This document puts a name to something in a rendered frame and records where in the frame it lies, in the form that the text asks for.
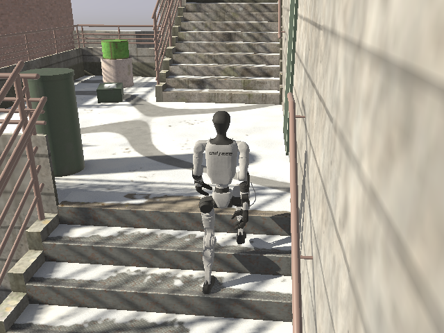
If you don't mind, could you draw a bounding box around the robot left upper arm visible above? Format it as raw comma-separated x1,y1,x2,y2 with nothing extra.
193,140,207,176

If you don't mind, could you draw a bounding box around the robot left hand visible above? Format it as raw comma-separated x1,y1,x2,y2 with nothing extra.
195,182,212,196

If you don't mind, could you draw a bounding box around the robot right upper arm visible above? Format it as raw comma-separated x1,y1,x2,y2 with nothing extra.
236,141,250,181

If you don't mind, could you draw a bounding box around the left robot thigh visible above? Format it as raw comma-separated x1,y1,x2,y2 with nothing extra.
199,196,216,248

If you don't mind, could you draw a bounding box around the robot right hand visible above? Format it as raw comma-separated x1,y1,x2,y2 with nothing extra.
231,209,248,230

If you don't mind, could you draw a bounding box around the robot right forearm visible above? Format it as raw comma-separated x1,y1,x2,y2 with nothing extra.
239,172,250,210

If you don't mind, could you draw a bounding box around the right robot foot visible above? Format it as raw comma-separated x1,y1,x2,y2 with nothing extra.
237,232,246,244

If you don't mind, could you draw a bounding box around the robot left forearm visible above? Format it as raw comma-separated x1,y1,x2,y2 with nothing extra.
192,167,203,187

